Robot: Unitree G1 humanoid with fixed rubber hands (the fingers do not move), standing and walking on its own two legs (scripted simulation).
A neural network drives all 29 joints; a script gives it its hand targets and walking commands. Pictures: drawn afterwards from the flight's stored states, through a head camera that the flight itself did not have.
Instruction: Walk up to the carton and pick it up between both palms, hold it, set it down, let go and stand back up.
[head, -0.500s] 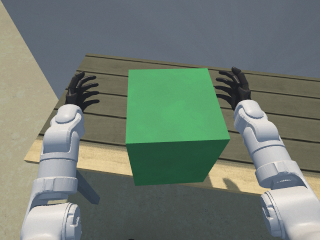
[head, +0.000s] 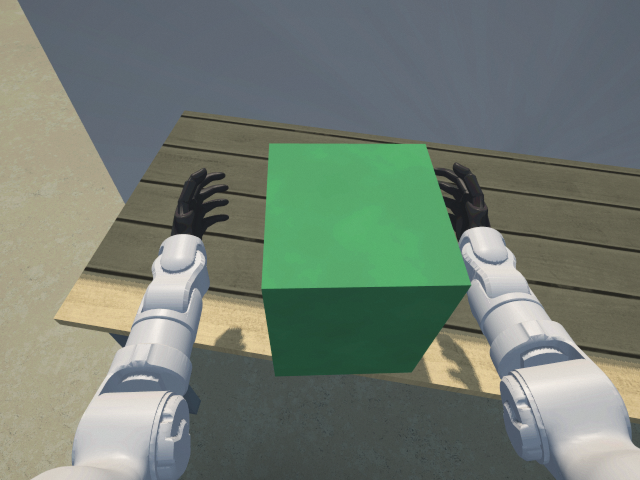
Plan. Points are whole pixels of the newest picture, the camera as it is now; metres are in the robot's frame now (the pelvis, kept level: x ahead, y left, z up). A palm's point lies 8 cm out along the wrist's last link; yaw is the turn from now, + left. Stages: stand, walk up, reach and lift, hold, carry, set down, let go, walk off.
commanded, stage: reach and lift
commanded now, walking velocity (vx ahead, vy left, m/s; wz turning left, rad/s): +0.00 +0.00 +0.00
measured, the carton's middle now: (345, 266) +0.38 +0.02 +0.03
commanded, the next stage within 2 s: none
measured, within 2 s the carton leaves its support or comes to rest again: neither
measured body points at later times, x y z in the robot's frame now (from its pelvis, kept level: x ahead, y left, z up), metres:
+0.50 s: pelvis -0.01 +0.00 +0.00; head +0.04 +0.02 +0.45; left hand +0.40 +0.18 +0.08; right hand +0.44 -0.11 +0.08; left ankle +0.03 +0.14 -0.74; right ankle -0.03 -0.11 -0.74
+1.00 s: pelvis -0.01 +0.00 +0.01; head +0.04 +0.03 +0.45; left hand +0.39 +0.18 +0.08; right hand +0.43 -0.11 +0.09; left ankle +0.03 +0.14 -0.74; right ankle -0.03 -0.11 -0.74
